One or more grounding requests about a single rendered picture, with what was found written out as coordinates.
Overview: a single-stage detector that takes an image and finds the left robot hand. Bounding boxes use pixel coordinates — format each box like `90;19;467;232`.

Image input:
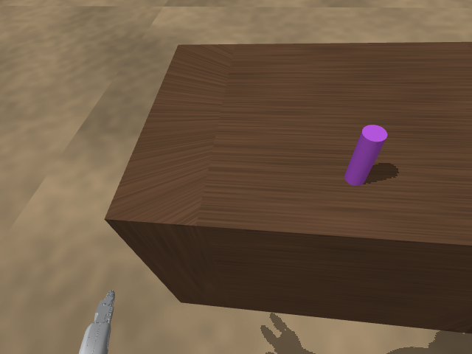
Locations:
79;290;115;354

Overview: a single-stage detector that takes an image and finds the can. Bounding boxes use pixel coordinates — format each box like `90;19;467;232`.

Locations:
344;125;387;186

